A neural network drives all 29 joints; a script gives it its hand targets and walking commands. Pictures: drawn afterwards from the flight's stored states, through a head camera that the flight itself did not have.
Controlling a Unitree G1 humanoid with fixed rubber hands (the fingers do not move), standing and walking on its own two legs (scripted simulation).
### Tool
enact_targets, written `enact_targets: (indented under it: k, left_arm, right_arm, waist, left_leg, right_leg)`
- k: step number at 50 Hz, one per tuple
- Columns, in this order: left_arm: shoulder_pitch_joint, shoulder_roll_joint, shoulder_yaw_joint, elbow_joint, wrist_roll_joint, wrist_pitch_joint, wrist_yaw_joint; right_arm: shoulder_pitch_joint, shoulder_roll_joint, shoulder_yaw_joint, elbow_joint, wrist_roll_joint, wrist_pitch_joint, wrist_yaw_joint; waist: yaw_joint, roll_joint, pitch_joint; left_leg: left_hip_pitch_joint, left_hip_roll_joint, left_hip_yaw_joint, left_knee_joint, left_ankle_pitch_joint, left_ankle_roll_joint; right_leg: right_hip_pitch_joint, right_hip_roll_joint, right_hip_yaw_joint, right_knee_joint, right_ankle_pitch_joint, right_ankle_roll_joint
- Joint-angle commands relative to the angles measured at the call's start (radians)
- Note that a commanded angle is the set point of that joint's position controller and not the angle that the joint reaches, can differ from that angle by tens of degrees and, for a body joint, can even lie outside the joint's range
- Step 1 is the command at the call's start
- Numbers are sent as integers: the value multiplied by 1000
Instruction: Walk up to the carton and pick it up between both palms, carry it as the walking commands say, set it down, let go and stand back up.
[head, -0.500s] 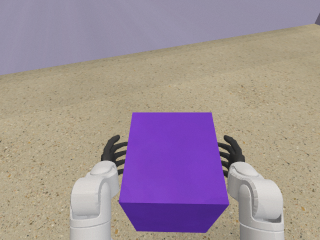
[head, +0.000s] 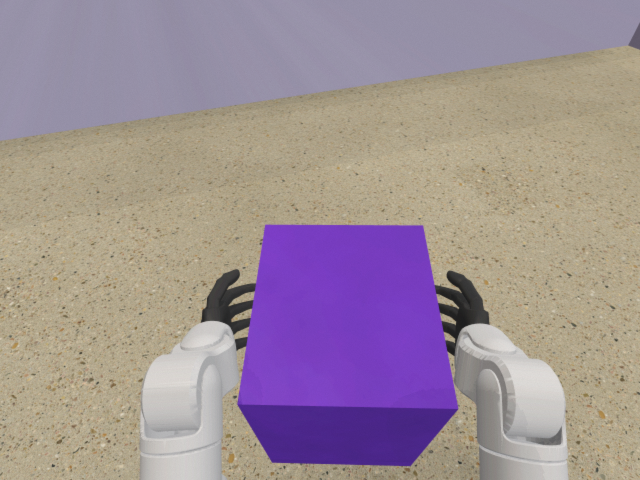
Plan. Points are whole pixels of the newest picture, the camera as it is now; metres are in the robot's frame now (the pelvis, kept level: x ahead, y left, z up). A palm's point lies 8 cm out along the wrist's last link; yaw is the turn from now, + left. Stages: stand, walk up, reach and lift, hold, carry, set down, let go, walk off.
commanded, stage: carry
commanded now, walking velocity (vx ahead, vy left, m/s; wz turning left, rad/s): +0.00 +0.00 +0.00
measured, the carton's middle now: (342, 352) +0.29 +0.01 +0.03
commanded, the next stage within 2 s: none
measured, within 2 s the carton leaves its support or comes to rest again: neither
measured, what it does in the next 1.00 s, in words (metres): stands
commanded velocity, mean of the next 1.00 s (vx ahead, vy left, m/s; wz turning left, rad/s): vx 0.00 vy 0.00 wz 0.00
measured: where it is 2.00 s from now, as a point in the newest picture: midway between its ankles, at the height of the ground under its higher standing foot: outside the picture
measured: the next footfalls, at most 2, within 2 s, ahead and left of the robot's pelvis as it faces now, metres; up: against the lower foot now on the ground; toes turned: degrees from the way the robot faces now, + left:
none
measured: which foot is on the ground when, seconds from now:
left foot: down 0.00-1.00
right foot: down 0.00-1.00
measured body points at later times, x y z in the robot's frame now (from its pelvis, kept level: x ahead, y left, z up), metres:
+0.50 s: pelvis +0.00 +0.00 +0.00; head +0.00 +0.01 +0.45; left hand +0.29 +0.15 +0.09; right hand +0.29 -0.13 +0.09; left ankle -0.02 +0.10 -0.72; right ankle +0.04 -0.09 -0.72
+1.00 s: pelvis +0.00 +0.00 +0.00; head +0.00 -0.01 +0.45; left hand +0.29 +0.15 +0.08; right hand +0.29 -0.13 +0.08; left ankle -0.02 +0.10 -0.72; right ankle +0.04 -0.09 -0.72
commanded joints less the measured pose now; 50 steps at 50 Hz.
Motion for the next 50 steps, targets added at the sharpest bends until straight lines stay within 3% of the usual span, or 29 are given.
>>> enact_targets:
  k: [1,3,4,6,8,9,11,14,16,18,19,20,23,25,26,28,34,35,37,39,40,43,44,45,46,47,48,49,50]
  left_arm:
    - [-518,-831,-596,-107,-246,-34,-128]
    - [-590,-837,-612,-141,-264,-53,-125]
    - [-555,-849,-604,-118,-247,-47,-122]
    - [-486,-828,-594,-72,-245,-38,-125]
    - [-554,-844,-615,-132,-270,-46,-129]
    - [-549,-850,-628,-143,-261,-52,-129]
    - [-500,-818,-601,-108,-236,-39,-123]
    - [-562,-829,-616,-123,-253,-36,-124]
    - [-557,-838,-585,-93,-237,-45,-127]
    - [-576,-862,-621,-157,-259,-54,-135]
    - [-504,-847,-606,-108,-239,-47,-127]
    - [-546,-876,-613,-118,-256,-58,-130]
    - [-594,-858,-641,-171,-267,-56,-127]
    - [-540,-851,-623,-154,-268,-55,-128]
    - [-561,-880,-632,-180,-275,-52,-133]
    - [-515,-840,-617,-135,-253,-53,-131]
    - [-573,-855,-627,-133,-252,-44,-129]
    - [-564,-860,-633,-148,-266,-45,-134]
    - [-500,-845,-617,-120,-242,-44,-128]
    - [-560,-886,-639,-151,-270,-49,-131]
    - [-513,-862,-589,-93,-236,-40,-132]
    - [-575,-844,-586,-84,-239,-63,-143]
    - [-533,-740,-477,134,-163,-78,-146]
    - [-549,-755,-488,137,-162,-97,-144]
    - [-546,-873,-617,-108,-247,-99,-146]
    - [-567,-882,-626,-106,-254,-105,-148]
    - [-619,-812,-544,44,-209,-118,-151]
    - [-533,-808,-531,77,-184,-127,-150]
    - [-542,-935,-635,-91,-255,-125,-153]
  right_arm:
    - [-489,874,567,-106,255,-39,125]
    - [-529,862,569,-129,261,-49,128]
    - [-513,890,568,-96,270,-46,131]
    - [-479,851,577,-96,258,-41,126]
    - [-522,862,582,-139,270,-51,130]
    - [-525,868,581,-139,273,-57,134]
    - [-458,846,563,-94,264,-44,133]
    - [-473,855,560,-85,258,-35,134]
    - [-502,880,570,-66,260,-41,137]
    - [-564,893,588,-148,287,-59,146]
    - [-503,874,587,-129,279,-53,142]
    - [-552,908,591,-122,295,-64,148]
    - [-507,880,569,-114,275,-52,145]
    - [-457,889,570,-96,269,-51,136]
    - [-527,886,581,-190,279,-60,137]
    - [-464,877,576,-113,267,-56,136]
    - [-517,872,567,-121,270,-52,143]
    - [-483,866,557,-127,264,-52,141]
    - [-460,860,562,-115,267,-48,143]
    - [-513,883,579,-172,285,-53,146]
    - [-558,884,588,-158,283,-45,142]
    - [-565,871,555,-105,252,-68,147]
    - [-490,773,449,136,170,-80,150]
    - [-512,778,461,129,175,-100,151]
    - [-529,899,590,-128,268,-101,156]
    - [-573,894,592,-154,272,-108,156]
    - [-597,830,511,34,217,-118,160]
    - [-532,820,505,59,213,-130,167]
    - [-609,920,607,-171,290,-131,166]
  waist:
    - [-29,-83,-305]
    - [-26,-89,-303]
    - [-25,-6,-304]
    - [-30,-44,-282]
    - [-31,-8,-326]
    - [-31,65,-323]
    - [-34,76,-305]
    - [-33,47,-274]
    - [-32,-37,-248]
    - [-32,24,-298]
    - [-26,-7,-320]
    - [-31,47,-327]
    - [-31,77,-306]
    - [-37,28,-355]
    - [-38,42,-357]
    - [-34,5,-336]
    - [-31,127,-310]
    - [-32,76,-302]
    - [-32,131,-331]
    - [-29,68,-343]
    - [-23,-12,-330]
    - [-35,-72,-310]
    - [-34,-94,-286]
    - [-33,-37,-227]
    - [-31,-74,-305]
    - [-30,-64,-309]
    - [-29,-40,-259]
    - [-27,-8,-314]
    - [-28,9,-349]
  left_leg:
    - [188,86,-131,-8,63,62]
    - [176,5,-92,-50,-50,5]
    - [206,0,-101,-65,-31,5]
    - [211,42,-135,-39,28,26]
    - [265,97,-139,-62,279,53]
    - [266,103,-124,-47,285,45]
    - [267,111,-152,-38,226,60]
    - [202,111,-141,-53,229,60]
    - [167,69,-110,-63,70,34]
    - [200,67,-128,-71,72,36]
    - [234,62,-119,-99,99,40]
    - [274,84,-117,-69,235,40]
    - [276,130,-120,-63,390,53]
    - [320,133,-138,-15,373,71]
    - [293,118,-124,-9,313,60]
    - [257,95,-111,-21,271,33]
    - [278,128,-145,-56,320,68]
    - [299,140,-133,-68,378,60]
    - [351,136,-115,-25,495,64]
    - [275,148,-142,-57,495,74]
    - [245,123,-105,-44,333,60]
    - [207,65,-108,-62,75,40]
    - [175,34,-90,-64,10,29]
    - [180,29,-109,-75,15,28]
    - [213,53,-124,-86,15,33]
    - [226,45,-123,-92,35,30]
    - [194,65,-124,-135,60,19]
    - [235,90,-136,-136,177,46]
    - [301,107,-126,-119,278,47]
  right_leg:
    - [29,-148,217,-239,311,-46]
    - [45,-183,286,-300,285,-91]
    - [37,-184,305,-279,369,-95]
    - [1,-163,269,-247,387,-63]
    - [41,-138,166,-151,491,-69]
    - [22,-145,190,-164,458,-64]
    - [-28,-133,198,-178,317,-55]
    - [8,-124,171,-156,348,-67]
    - [34,-150,216,-220,328,-75]
    - [23,-146,202,-204,319,-79]
    - [53,-141,181,-190,367,-81]
    - [25,-139,170,-168,427,-70]
    - [-13,-118,120,-120,356,-65]
    - [-11,-125,150,-139,365,-58]
    - [-4,-120,145,-154,386,-58]
    - [39,-153,182,-157,488,-61]
    - [-36,-120,152,-130,271,-72]
    - [-37,-113,111,-112,318,-70]
    - [-37,-110,128,-120,351,-63]
    - [37,-101,79,-88,362,-62]
    - [37,-117,104,-137,334,-62]
    - [20,-133,171,-194,282,-80]
    - [36,-153,213,-233,308,-83]
    - [-6,-160,246,-252,300,-96]
    - [20,-154,208,-229,271,-92]
    - [-1,-155,211,-221,290,-79]
    - [8,-143,169,-212,271,-80]
    - [39,-134,140,-166,305,-80]
    - [-1,-127,133,-150,340,-62]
